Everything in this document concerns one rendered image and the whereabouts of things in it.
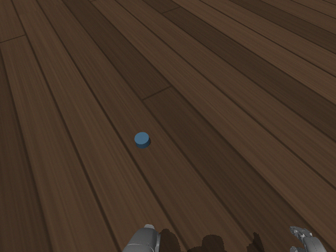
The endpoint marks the tin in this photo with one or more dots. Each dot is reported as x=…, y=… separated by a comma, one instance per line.
x=142, y=140

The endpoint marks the right robot hand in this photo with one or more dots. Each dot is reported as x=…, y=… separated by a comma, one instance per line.
x=311, y=244

